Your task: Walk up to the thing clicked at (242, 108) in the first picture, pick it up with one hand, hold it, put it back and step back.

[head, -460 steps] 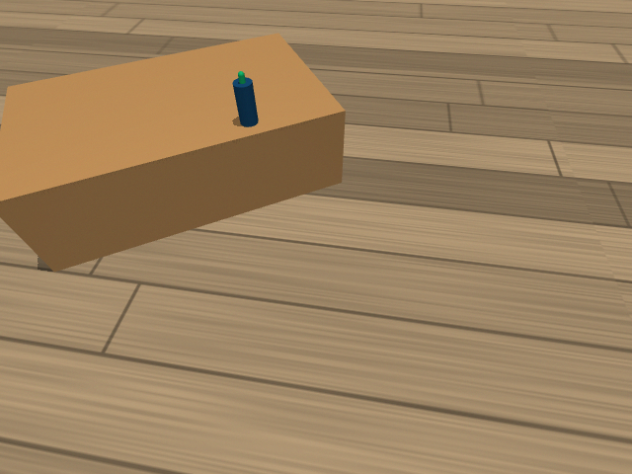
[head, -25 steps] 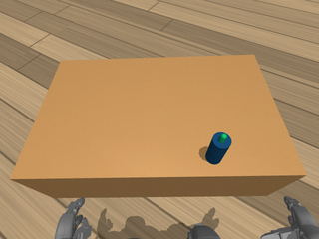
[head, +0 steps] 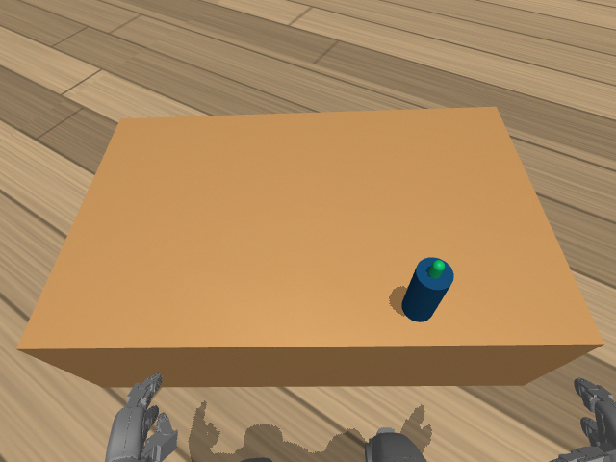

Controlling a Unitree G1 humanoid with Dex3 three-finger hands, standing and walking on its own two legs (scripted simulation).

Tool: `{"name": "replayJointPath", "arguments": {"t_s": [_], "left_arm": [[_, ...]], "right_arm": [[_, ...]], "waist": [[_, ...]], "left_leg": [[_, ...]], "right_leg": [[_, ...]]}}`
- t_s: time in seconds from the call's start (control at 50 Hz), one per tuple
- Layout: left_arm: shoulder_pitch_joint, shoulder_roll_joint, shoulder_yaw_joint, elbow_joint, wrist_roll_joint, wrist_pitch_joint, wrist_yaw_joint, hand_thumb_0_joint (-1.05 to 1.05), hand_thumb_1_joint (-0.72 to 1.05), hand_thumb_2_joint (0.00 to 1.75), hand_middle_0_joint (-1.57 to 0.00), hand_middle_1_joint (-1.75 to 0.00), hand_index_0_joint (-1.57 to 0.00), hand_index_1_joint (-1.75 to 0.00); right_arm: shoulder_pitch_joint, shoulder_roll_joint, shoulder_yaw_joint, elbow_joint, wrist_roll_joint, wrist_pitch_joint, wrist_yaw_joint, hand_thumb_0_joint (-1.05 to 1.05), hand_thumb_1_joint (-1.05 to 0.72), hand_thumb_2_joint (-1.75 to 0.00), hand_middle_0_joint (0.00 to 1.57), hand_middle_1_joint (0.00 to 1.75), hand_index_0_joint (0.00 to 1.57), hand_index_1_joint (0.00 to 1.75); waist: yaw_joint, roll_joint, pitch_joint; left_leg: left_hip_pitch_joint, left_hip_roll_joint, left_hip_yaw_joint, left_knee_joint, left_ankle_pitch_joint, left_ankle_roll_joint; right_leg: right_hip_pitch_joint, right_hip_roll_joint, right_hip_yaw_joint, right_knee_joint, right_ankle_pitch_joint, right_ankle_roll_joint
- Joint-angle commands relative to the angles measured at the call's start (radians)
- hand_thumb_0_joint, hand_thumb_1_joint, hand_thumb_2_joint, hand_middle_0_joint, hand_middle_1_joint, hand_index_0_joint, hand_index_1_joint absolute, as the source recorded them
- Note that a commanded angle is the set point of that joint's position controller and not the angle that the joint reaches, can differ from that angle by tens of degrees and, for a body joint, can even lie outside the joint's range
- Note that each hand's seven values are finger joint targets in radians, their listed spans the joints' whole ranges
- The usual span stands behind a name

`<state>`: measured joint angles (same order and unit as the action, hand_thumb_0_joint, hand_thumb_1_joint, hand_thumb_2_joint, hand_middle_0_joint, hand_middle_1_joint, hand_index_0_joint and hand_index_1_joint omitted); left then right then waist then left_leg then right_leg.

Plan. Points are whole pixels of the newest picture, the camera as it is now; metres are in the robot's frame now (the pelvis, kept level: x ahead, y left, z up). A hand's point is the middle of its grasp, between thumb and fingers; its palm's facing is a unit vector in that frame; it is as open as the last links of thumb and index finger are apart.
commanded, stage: go down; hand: right
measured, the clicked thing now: (427, 287) +0.44 -0.21 -0.23
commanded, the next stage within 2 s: approach in 1.78 s
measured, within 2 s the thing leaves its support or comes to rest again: neither
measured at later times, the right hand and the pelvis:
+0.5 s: hand (602, 343) +0.25 -0.35 -0.02, palm faces +0.17 +0.96 -0.21, open 17.3 cm; pelvis -0.03 -0.01 +0.00, yaw +0 degrees
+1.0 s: hand out of the picture +0.31 -0.38 +0.01, palm faces +0.19 +0.97 -0.13, open 17.4 cm; pelvis -0.03 -0.01 -0.01, yaw +1 degrees
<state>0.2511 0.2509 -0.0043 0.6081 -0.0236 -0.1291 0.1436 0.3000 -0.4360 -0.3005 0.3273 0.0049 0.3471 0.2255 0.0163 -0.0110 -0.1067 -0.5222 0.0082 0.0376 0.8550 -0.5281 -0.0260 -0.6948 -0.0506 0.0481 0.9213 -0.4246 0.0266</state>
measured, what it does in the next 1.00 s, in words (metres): stands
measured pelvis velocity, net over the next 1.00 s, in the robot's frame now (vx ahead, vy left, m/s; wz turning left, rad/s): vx -0.03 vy -0.01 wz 0.02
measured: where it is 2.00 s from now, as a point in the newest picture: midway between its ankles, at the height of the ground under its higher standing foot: outside the picture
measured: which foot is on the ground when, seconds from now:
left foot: down 0.00-1.00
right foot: down 0.00-1.00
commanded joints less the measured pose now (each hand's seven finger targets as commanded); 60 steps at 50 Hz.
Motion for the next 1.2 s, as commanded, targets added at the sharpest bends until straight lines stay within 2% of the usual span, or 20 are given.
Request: {"name": "replayJointPath", "arguments": {"t_s": [0.0,0.04,0.08,0.12,0.2,0.24,0.3,0.4,0.46,0.5,0.58,0.62,0.7,0.74,0.78,0.88,0.96,1.0,1.06,1.18], "left_arm": [[-0.013,0.154,0.058,-0.140,0.001,-0.058,0.023,0.00,0.89,0.90,-0.20,-0.30,-0.20,-0.30],[-0.026,0.147,0.052,-0.156,-0.001,-0.062,0.024,0.00,0.89,0.90,-0.20,-0.30,-0.20,-0.31],[-0.028,0.154,0.051,-0.156,-0.003,-0.067,0.027,0.00,0.90,0.89,-0.20,-0.30,-0.20,-0.30],[-0.030,0.154,0.047,-0.153,-0.002,-0.079,0.033,0.00,0.90,0.89,-0.20,-0.30,-0.20,-0.30],[-0.020,0.154,0.038,-0.120,0.002,-0.102,0.049,0.00,0.90,0.89,-0.20,-0.30,-0.20,-0.30],[-0.026,0.159,0.030,-0.103,0.002,-0.108,0.054,0.00,0.90,0.89,-0.20,-0.30,-0.21,-0.30],[-0.016,0.178,0.033,-0.076,0.000,-0.111,0.059,0.00,0.90,0.89,-0.20,-0.30,-0.20,-0.30],[0.009,0.213,0.045,-0.060,0.005,-0.104,0.049,0.00,0.90,0.89,-0.20,-0.30,-0.20,-0.30],[0.029,0.214,0.042,-0.057,0.008,-0.099,0.038,0.00,0.89,0.89,-0.20,-0.30,-0.20,-0.30],[0.039,0.214,0.042,-0.058,0.011,-0.090,0.029,0.00,0.90,0.89,-0.20,-0.30,-0.20,-0.30],[0.059,0.216,0.039,-0.061,0.019,-0.076,0.021,0.00,0.89,0.90,-0.20,-0.30,-0.20,-0.29],[0.068,0.227,0.046,-0.065,0.021,-0.073,0.017,0.00,0.89,0.89,-0.20,-0.30,-0.20,-0.29],[0.092,0.251,0.046,-0.052,0.025,-0.070,0.021,0.00,0.89,0.90,-0.19,-0.30,-0.20,-0.29],[0.105,0.253,0.038,-0.041,0.031,-0.068,0.019,0.00,0.89,0.90,-0.20,-0.30,-0.20,-0.30],[0.124,0.260,0.037,-0.035,0.032,-0.063,0.017,0.00,0.90,0.90,-0.20,-0.30,-0.20,-0.29],[0.150,0.267,0.027,-0.024,0.034,-0.050,0.013,0.00,0.91,0.89,-0.19,-0.30,-0.21,-0.29],[0.158,0.264,0.019,-0.017,0.039,-0.043,0.005,0.00,0.92,0.88,-0.19,-0.30,-0.21,-0.28],[0.151,0.269,0.019,-0.022,0.040,-0.039,0.000,0.00,0.92,0.88,-0.19,-0.30,-0.21,-0.29],[0.157,0.271,0.020,-0.019,0.040,-0.039,-0.006,0.00,0.92,0.88,-0.19,-0.30,-0.21,-0.29],[0.175,0.282,0.023,-0.010,0.042,-0.032,-0.016,0.00,0.91,0.89,-0.20,-0.31,-0.21,-0.29]], "right_arm": [[0.006,-0.235,-0.093,-0.164,0.003,-0.015,-0.005,0.00,0.53,-0.05,0.05,0.05,0.05,0.05],[0.008,-0.236,-0.094,-0.190,0.003,-0.006,-0.008,0.00,0.54,-0.05,0.05,0.05,0.04,0.05],[-0.058,-0.265,-0.107,-0.220,0.003,-0.004,-0.011,0.00,0.52,-0.05,0.05,0.05,0.05,0.05],[-0.121,-0.303,-0.137,-0.249,0.009,-0.014,-0.019,0.00,0.54,-0.06,0.04,0.05,0.04,0.05],[-0.276,-0.391,-0.202,-0.232,0.026,-0.061,-0.030,0.00,0.55,-0.04,0.05,0.05,0.05,0.05],[-0.373,-0.409,-0.206,-0.218,0.044,-0.083,-0.017,0.00,0.54,-0.04,0.06,0.05,0.05,0.05],[-0.427,-0.396,-0.200,-0.042,0.062,-0.092,0.024,0.00,0.51,-0.03,0.07,0.04,0.05,0.04],[-0.537,-0.436,-0.201,0.182,0.066,-0.120,0.124,0.00,0.49,-0.04,0.07,0.04,0.06,0.04],[-0.569,-0.516,-0.253,0.242,0.068,-0.163,0.157,0.00,0.52,-0.04,0.06,0.05,0.05,0.05],[-0.583,-0.538,-0.272,0.308,0.066,-0.199,0.175,0.00,0.53,-0.04,0.05,0.05,0.05,0.05],[-0.674,-0.603,-0.318,0.359,0.070,-0.287,0.191,0.00,0.56,-0.05,0.04,0.05,0.04,0.05],[-0.750,-0.642,-0.340,0.352,0.074,-0.343,0.202,0.00,0.57,-0.05,0.04,0.05,0.04,0.05],[-0.873,-0.666,-0.333,0.399,0.086,-0.432,0.231,0.00,0.57,-0.06,0.03,0.05,0.04,0.05],[-0.864,-0.676,-0.336,0.503,0.086,-0.461,0.246,0.00,0.55,-0.06,0.04,0.05,0.04,0.05],[-0.897,-0.719,-0.351,0.520,0.085,-0.493,0.254,0.00,0.53,-0.06,0.04,0.05,0.04,0.05],[-0.923,-0.759,-0.364,0.613,0.084,-0.527,0.277,0.00,0.51,-0.06,0.05,0.05,0.05,0.05],[-0.917,-0.785,-0.379,0.687,0.083,-0.543,0.286,0.00,0.54,-0.06,0.04,0.05,0.04,0.05],[-0.940,-0.801,-0.384,0.664,0.083,-0.558,0.293,0.00,0.53,-0.06,0.05,0.05,0.05,0.05],[-0.966,-0.809,-0.384,0.652,0.080,-0.578,0.296,0.00,0.52,-0.06,0.05,0.05,0.05,0.05],[-0.987,-0.788,-0.371,0.647,0.095,-0.600,0.307,0.00,0.53,-0.07,0.04,0.05,0.04,0.05]], "waist": [[0.002,-0.087,-0.167],[0.000,-0.102,-0.152],[0.010,-0.120,-0.118],[0.010,-0.123,-0.123],[0.027,-0.099,-0.165],[0.031,-0.139,-0.158],[0.050,-0.141,-0.175],[0.036,-0.131,-0.164],[0.001,-0.128,-0.190],[-0.005,-0.109,-0.183],[0.004,-0.110,-0.167],[0.005,-0.126,-0.232],[0.034,-0.155,-0.247],[0.043,-0.156,-0.239],[0.036,-0.157,-0.267],[0.032,-0.136,-0.298],[0.033,-0.107,-0.252],[0.031,-0.136,-0.265],[0.034,-0.150,-0.297],[0.044,-0.185,-0.322]], "left_leg": [[-0.058,-0.028,0.024,-0.096,0.412,0.016],[-0.067,-0.028,0.022,-0.104,0.356,0.020],[-0.091,-0.029,0.023,-0.112,0.275,0.024],[-0.097,-0.030,0.025,-0.106,0.247,0.027],[-0.072,-0.019,0.005,-0.103,0.289,0.017],[-0.075,-0.019,0.006,-0.102,0.261,0.022],[-0.096,-0.025,0.014,-0.102,0.255,0.028],[-0.106,-0.032,0.031,-0.109,0.248,0.033],[-0.067,-0.033,0.035,-0.108,0.283,0.036],[-0.073,-0.035,0.033,-0.094,0.302,0.037],[-0.075,-0.030,0.013,-0.105,0.281,0.038],[-0.079,-0.030,0.002,-0.093,0.287,0.041],[-0.133,-0.032,-0.001,-0.089,0.256,0.042],[-0.150,-0.033,0.000,-0.085,0.254,0.044],[-0.140,-0.032,-0.004,-0.087,0.261,0.043],[-0.130,-0.035,-0.006,-0.086,0.308,0.041],[-0.119,-0.033,-0.012,-0.093,0.339,0.036],[-0.133,-0.037,-0.006,-0.089,0.313,0.043],[-0.127,-0.037,-0.012,-0.087,0.349,0.041],[-0.151,-0.043,0.002,-0.085,0.371,0.043]], "right_leg": [[0.250,0.021,-0.018,-0.079,0.396,-0.041],[0.233,0.022,-0.016,-0.092,0.329,-0.041],[0.214,0.022,-0.012,-0.113,0.241,-0.038],[0.211,0.021,-0.004,-0.121,0.213,-0.037],[0.219,0.026,-0.007,-0.093,0.223,-0.043],[0.228,0.026,-0.004,-0.108,0.199,-0.038],[0.248,0.021,0.002,-0.121,0.200,-0.038],[0.240,0.012,0.009,-0.136,0.214,-0.036],[0.238,0.012,0.011,-0.141,0.268,-0.038],[0.230,0.007,0.012,-0.135,0.302,-0.038],[0.193,0.012,-0.003,-0.132,0.251,-0.048],[0.208,0.012,-0.004,-0.123,0.255,-0.048],[0.234,0.009,-0.006,-0.125,0.209,-0.049],[0.221,0.009,-0.003,-0.118,0.211,-0.050],[0.219,0.012,-0.004,-0.112,0.214,-0.051],[0.226,0.014,-0.006,-0.095,0.274,-0.055],[0.170,0.018,-0.011,-0.081,0.285,-0.063],[0.188,0.016,-0.007,-0.095,0.270,-0.061],[0.216,0.017,-0.011,-0.077,0.309,-0.060],[0.284,0.008,0.002,-0.077,0.386,-0.053]]}}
